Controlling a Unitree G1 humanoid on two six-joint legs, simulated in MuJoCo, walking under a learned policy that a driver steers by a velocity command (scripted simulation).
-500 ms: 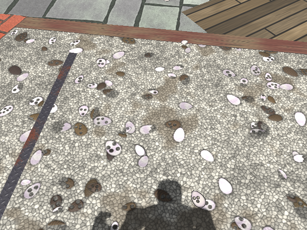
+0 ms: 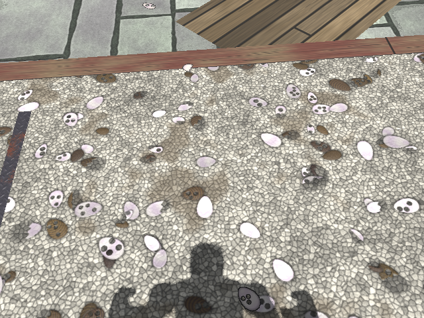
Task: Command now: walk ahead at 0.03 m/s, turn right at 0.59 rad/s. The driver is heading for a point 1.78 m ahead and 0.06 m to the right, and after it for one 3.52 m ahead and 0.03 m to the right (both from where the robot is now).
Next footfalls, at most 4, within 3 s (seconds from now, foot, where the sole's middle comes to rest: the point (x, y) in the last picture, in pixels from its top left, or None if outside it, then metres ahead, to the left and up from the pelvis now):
0.08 left None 0.08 0.13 -0.77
0.48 right None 0.01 -0.11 -0.77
2.02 right None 0.44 -0.18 -0.77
2.54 left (231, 216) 0.78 0.01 -0.77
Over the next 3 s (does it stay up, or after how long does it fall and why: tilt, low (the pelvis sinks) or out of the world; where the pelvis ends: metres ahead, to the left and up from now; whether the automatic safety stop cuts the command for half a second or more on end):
stays up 0.86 -0.08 0.01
